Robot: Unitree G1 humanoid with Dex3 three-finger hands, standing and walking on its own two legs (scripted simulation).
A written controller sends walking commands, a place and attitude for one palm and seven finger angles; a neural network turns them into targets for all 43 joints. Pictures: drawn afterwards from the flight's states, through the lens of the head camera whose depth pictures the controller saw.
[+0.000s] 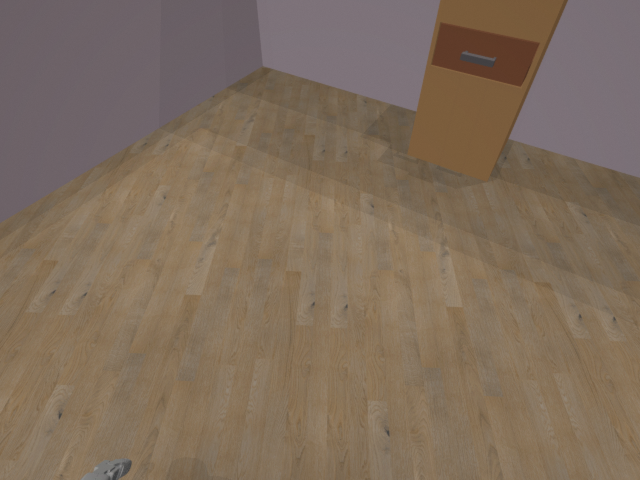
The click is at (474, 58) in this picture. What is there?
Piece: drawer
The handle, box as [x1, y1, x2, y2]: [460, 51, 496, 66]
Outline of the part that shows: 460,59 487,66 492,66 496,57 490,58 468,53 467,51 463,51 461,53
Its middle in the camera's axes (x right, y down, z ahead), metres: +0.65 -0.75 +1.60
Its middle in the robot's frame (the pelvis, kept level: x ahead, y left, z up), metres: +1.71 -0.58 -0.19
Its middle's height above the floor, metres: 0.58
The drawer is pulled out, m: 0.00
